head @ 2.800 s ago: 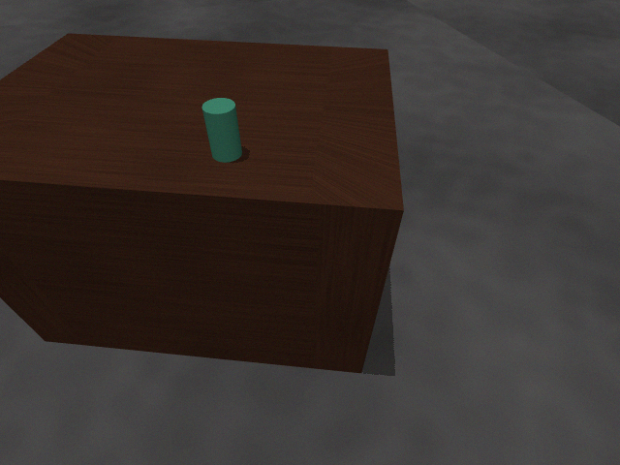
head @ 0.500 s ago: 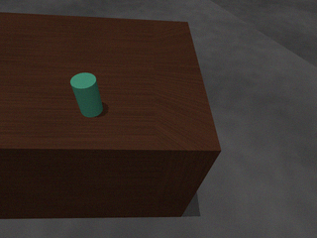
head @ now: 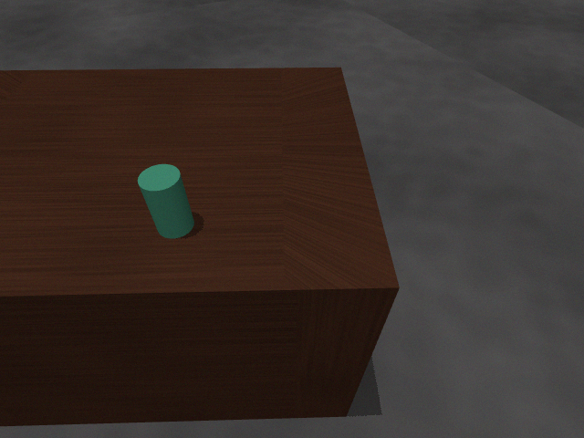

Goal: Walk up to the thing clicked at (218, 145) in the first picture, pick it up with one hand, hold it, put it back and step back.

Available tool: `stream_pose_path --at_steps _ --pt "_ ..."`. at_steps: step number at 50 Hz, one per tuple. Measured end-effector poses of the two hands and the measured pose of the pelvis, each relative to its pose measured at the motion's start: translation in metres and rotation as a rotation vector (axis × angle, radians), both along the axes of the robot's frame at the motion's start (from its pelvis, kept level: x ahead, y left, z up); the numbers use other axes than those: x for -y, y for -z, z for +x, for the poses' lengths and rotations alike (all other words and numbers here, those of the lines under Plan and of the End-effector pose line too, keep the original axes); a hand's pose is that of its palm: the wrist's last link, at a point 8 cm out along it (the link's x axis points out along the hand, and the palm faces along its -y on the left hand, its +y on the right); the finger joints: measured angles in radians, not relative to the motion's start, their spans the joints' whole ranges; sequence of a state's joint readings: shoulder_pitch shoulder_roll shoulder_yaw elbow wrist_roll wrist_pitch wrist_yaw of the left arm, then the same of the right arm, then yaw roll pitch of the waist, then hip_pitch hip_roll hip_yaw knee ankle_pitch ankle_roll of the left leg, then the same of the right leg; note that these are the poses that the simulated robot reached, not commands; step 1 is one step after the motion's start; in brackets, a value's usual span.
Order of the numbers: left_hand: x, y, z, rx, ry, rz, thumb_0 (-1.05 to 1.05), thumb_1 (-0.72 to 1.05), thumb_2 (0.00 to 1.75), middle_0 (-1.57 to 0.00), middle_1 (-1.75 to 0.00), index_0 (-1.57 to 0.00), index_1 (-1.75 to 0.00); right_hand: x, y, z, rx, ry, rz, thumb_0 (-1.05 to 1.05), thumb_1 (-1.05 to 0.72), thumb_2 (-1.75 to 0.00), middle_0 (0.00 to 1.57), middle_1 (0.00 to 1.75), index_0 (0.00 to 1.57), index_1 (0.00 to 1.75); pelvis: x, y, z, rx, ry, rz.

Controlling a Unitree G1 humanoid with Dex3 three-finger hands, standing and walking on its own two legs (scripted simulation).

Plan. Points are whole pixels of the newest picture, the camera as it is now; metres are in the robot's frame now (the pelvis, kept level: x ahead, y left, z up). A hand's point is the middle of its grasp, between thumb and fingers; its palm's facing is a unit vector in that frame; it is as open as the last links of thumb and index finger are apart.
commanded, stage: walk up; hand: left
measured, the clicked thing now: (168, 202) +0.51 +0.23 +0.03
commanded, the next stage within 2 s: stand in 0.62 s
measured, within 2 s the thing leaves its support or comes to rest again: neither
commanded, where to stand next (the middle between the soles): +0.07 +0.01 m, yaw +1 degrees
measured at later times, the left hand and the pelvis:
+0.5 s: hand out of the picture +0.07 +0.26 -0.16, palm faces +0.00 -0.95 -0.32, open 7.4 cm; pelvis +0.00 +0.01 +0.01, yaw +1 degrees
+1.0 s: hand out of the picture +0.09 +0.26 -0.15, palm faces -0.02 -0.94 -0.34, open 7.4 cm; pelvis +0.02 +0.01 +0.01, yaw +1 degrees
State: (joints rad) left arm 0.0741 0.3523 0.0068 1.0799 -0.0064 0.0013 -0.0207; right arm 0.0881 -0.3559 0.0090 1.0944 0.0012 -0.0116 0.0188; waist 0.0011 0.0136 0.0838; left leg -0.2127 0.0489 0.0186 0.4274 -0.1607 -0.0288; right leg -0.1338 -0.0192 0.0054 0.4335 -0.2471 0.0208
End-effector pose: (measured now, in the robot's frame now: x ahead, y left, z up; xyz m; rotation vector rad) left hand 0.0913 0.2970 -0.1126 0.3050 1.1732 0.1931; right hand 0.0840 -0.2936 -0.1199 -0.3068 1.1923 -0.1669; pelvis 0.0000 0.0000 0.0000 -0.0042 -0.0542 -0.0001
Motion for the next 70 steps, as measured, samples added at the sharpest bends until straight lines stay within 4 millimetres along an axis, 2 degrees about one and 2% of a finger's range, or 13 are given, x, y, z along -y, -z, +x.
stream_pose_path --at_steps 6,12,24,33,40,49,60,70 --pt "-0.003 0.001 0.006 0.002 0.0 -0.018 0.01 0.9 0.9 -0.2 -0.3 -0.21 -0.3 -0.002 -0.006 -0.01 -0.028 0.018 -0.015 0.01 -0.9 -0.9 0.2 0.3 0.2 0.3 -0.004 -0.004 0.0 -0.005 0.0 -0.003" --pt "-0.006 0.004 -0.001 -0.025 -0.005 -0.023 0.01 0.91 0.9 -0.2 -0.3 -0.21 -0.3 -0.003 -0.01 -0.013 -0.036 0.029 -0.029 0.01 -0.9 -0.9 0.2 0.3 0.2 0.3 -0.007 -0.005 0.001 -0.011 -0.002 -0.004" --pt "-0.01 0.007 -0.029 -0.089 -0.041 -0.017 0.01 0.91 0.9 -0.2 -0.3 -0.21 -0.3 -0.006 -0.01 0.002 -0.017 0.016 -0.02 0.01 -0.9 -0.9 0.2 0.3 0.2 0.3 -0.009 -0.006 0.003 -0.014 -0.011 -0.007" --pt "-0.01 0.006 -0.035 -0.097 -0.048 -0.012 0.01 0.91 0.9 -0.2 -0.3 -0.21 -0.3 -0.01 -0.009 0.012 -0.007 0.001 -0.01 0.01 -0.9 -0.9 0.2 0.3 0.2 0.3 -0.008 -0.006 0.005 -0.016 -0.014 -0.006" --pt "-0.009 0.006 -0.029 -0.094 -0.031 -0.003 0.01 0.91 0.9 -0.2 -0.3 -0.21 -0.3 -0.008 -0.008 0.011 -0.022 0.006 -0.01 0.01 -0.9 -0.9 0.2 0.3 0.2 0.3 -0.007 -0.006 0.012 -0.022 -0.014 -0.002" --pt "-0.009 0.004 -0.011 -0.082 -0.015 0.003 0.01 0.91 0.9 -0.2 -0.3 -0.21 -0.3 -0.003 -0.007 0.008 -0.052 0.023 -0.019 0.01 -0.9 -0.9 0.2 0.3 0.2 0.3 -0.007 -0.006 0.021 -0.026 -0.01 0.002" --pt "-0.007 0.001 0.012 -0.052 0.004 0.009 0.01 0.91 0.9 -0.2 -0.3 -0.21 -0.3 0.0 -0.007 0.017 -0.045 0.032 -0.019 0.01 -0.9 -0.9 0.2 0.3 0.2 0.3 -0.005 -0.006 0.029 -0.029 -0.008 0.003" --pt "-0.004 0.001 0.017 -0.049 0.002 0.007 0.01 0.91 0.9 -0.2 -0.3 -0.21 -0.3 0.0 -0.007 0.025 -0.036 0.028 -0.018 0.01 -0.9 -0.9 0.2 0.3 0.2 0.3 -0.003 -0.006 0.035 -0.03 -0.008 0.003"
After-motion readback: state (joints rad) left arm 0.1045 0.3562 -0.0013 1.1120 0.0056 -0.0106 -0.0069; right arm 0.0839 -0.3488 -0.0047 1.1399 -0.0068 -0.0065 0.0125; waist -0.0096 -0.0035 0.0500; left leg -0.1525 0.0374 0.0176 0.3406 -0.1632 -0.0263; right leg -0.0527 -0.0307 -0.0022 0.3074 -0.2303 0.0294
